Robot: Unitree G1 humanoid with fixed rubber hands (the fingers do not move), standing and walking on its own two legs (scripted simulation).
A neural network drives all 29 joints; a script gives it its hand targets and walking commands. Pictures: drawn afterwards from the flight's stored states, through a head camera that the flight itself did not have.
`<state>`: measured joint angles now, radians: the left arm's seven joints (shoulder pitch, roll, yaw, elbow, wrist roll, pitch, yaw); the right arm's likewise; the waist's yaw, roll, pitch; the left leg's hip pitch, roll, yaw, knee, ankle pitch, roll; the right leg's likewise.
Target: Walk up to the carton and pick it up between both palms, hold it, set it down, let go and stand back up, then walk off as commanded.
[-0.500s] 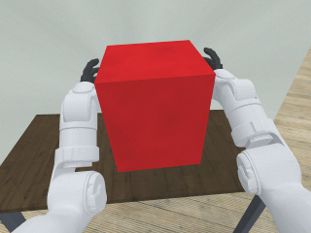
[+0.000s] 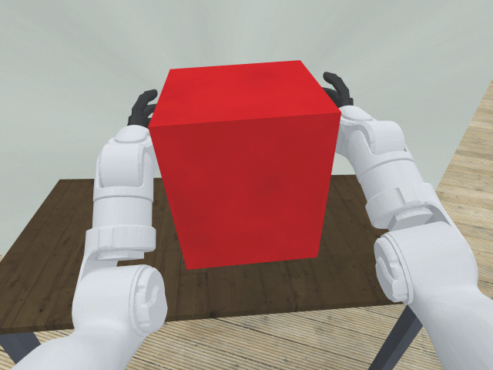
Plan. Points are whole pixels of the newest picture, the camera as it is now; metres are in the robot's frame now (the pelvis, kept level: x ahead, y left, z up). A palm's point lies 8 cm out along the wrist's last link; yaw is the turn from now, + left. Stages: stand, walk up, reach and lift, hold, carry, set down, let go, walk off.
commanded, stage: hold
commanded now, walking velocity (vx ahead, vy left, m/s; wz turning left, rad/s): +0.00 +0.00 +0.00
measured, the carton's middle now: (244, 163) +0.36 +0.00 +0.23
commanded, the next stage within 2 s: none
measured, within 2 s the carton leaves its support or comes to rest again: neither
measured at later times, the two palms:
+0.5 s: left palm (142, 138) +0.37 +0.16 +0.27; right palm (339, 121) +0.37 -0.14 +0.30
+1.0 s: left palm (140, 137) +0.36 +0.16 +0.27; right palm (339, 119) +0.37 -0.14 +0.31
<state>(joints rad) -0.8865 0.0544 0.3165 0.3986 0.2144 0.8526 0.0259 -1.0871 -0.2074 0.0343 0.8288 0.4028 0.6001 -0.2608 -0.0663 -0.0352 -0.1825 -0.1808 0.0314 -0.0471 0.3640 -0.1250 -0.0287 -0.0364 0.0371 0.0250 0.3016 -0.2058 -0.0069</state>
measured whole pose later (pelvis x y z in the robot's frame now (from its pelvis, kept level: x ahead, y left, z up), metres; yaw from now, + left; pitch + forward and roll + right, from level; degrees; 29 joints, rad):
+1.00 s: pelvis +0.00 +0.00 +0.00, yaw +0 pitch -4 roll -1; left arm -0.88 0.05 0.32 0.38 0.22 0.86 0.03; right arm -1.08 -0.21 0.04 0.82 0.41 0.60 -0.26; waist -0.07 -0.03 -0.18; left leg -0.17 0.03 -0.05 0.37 -0.13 -0.03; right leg -0.03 0.04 0.03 0.30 -0.21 -0.01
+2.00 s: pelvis +0.00 +0.00 +0.00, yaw +0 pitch -4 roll -1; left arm -0.88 0.05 0.32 0.38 0.21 0.86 0.03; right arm -1.07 -0.20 0.03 0.81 0.41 0.60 -0.26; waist -0.07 -0.03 -0.18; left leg -0.17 0.03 -0.05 0.37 -0.13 -0.03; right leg -0.02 0.04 0.03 0.30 -0.21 -0.01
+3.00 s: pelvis +0.00 +0.00 +0.00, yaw +0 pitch -4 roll -1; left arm -0.86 0.05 0.32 0.36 0.22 0.86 0.03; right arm -1.07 -0.21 0.04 0.80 0.42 0.61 -0.27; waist -0.07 -0.03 -0.18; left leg -0.16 0.03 -0.05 0.37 -0.14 -0.03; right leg -0.02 0.04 0.03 0.30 -0.21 -0.01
